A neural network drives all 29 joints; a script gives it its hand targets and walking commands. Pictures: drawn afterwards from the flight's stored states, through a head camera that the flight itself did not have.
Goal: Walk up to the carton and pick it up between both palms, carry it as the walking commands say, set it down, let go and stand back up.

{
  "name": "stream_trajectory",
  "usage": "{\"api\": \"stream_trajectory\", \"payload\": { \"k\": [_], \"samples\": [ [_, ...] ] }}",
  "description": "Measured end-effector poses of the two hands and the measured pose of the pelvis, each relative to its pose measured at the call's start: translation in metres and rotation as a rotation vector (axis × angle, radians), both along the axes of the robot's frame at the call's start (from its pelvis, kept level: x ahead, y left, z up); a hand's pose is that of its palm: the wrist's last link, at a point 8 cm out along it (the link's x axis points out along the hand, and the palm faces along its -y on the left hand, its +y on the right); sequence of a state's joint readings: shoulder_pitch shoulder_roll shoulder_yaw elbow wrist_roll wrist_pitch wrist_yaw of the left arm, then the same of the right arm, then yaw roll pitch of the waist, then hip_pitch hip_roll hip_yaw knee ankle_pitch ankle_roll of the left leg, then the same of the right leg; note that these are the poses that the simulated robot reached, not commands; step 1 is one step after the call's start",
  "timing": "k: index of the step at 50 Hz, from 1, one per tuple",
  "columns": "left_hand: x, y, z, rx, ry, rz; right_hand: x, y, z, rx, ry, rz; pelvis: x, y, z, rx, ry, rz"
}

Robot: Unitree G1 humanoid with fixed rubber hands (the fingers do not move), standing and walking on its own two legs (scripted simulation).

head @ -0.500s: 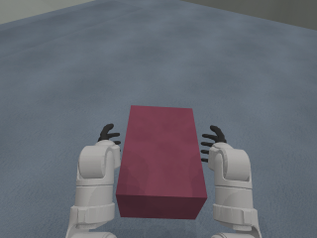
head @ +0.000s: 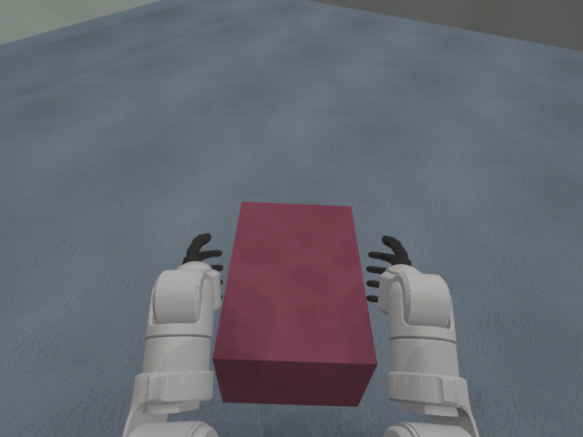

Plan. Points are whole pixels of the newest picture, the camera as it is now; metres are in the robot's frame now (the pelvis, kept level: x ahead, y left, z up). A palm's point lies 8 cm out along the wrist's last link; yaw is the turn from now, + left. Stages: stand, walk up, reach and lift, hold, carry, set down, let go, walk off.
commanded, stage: carry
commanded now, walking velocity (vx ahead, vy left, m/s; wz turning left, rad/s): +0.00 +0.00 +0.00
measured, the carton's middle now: (293, 294) +0.34 +0.00 -0.03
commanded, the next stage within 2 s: hold in 1.42 s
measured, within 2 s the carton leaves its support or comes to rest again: neither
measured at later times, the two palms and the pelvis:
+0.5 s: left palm (188, 274) +0.30 +0.15 +0.08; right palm (389, 278) +0.30 -0.13 +0.08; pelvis +0.02 +0.01 +0.01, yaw +0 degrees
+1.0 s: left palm (189, 267) +0.32 +0.15 +0.08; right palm (385, 270) +0.32 -0.13 +0.07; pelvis +0.03 +0.01 +0.01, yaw +0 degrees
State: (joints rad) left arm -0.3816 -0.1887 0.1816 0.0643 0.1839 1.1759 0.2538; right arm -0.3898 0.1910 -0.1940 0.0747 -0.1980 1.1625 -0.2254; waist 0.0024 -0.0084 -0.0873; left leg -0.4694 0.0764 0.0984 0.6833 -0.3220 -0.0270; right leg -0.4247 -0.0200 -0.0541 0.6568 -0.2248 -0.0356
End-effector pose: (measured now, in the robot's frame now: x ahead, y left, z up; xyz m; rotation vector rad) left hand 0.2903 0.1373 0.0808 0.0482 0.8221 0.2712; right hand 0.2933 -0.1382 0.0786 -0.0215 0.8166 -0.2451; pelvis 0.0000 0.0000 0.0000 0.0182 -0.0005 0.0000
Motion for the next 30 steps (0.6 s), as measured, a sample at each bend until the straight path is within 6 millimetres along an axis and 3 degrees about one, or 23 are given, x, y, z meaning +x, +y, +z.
{"api": "stream_trajectory", "payload": {
  "k": [14, 30],
  "samples": [
    [0.003, 0.008, 0.01, -0.06, -0.084, -0.081, 0.004, 0.012, 0.012, 0.004, -0.082, 0.085, 0.007, 0.007, 0.011, -0.013, 0.023, 0.005],
    [0.014, 0.013, -0.002, -0.053, -0.091, -0.108, 0.01, 0.013, 0.0, 0.011, -0.086, 0.084, 0.02, 0.014, 0.012, -0.015, 0.029, -0.001]
  ]
}}
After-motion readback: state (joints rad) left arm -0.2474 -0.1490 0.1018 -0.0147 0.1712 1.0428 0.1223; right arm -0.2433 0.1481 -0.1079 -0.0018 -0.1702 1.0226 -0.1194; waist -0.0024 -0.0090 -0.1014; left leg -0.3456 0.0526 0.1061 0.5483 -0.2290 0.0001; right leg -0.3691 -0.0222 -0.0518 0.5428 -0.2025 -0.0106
